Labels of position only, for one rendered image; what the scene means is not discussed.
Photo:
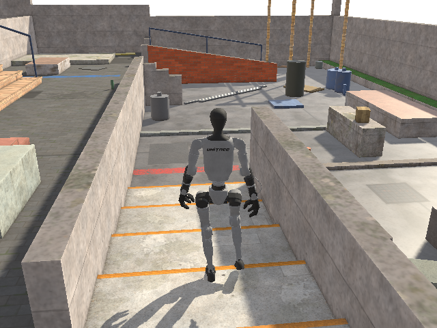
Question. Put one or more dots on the right robot upper arm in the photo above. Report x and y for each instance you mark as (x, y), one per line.
(243, 156)

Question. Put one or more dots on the robot right hand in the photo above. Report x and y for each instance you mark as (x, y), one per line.
(255, 206)

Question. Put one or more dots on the left robot forearm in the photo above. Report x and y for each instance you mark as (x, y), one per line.
(186, 182)

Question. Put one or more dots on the robot right foot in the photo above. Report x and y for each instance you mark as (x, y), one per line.
(239, 264)

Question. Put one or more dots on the left robot upper arm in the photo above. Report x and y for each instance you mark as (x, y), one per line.
(193, 156)

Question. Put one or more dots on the robot left thigh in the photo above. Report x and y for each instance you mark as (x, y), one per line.
(203, 209)

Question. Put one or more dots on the right robot forearm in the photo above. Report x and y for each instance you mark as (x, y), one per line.
(250, 184)

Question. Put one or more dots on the robot left hand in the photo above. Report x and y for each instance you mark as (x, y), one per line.
(186, 198)

